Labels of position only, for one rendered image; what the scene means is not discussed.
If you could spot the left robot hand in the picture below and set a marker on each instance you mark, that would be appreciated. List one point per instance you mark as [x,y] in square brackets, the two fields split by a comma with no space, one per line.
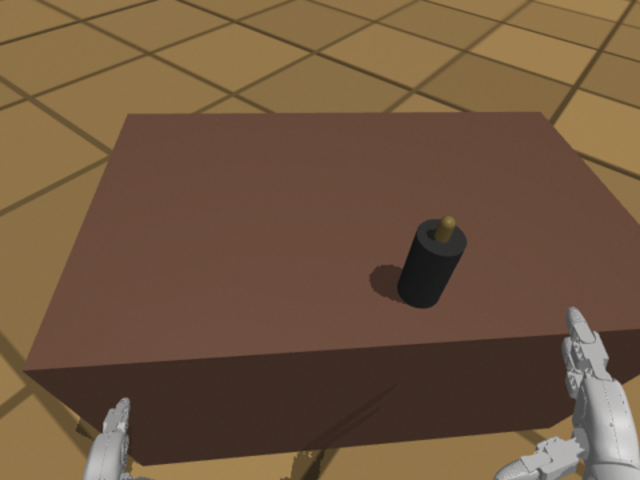
[107,458]

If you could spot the right robot arm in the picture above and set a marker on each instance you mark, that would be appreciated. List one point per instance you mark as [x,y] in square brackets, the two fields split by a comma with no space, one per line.
[611,471]

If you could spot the right robot hand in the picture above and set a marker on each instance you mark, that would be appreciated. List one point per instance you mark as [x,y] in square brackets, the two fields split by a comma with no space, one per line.
[604,430]

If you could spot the bottle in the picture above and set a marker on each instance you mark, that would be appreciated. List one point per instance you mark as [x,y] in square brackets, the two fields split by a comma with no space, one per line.
[435,252]

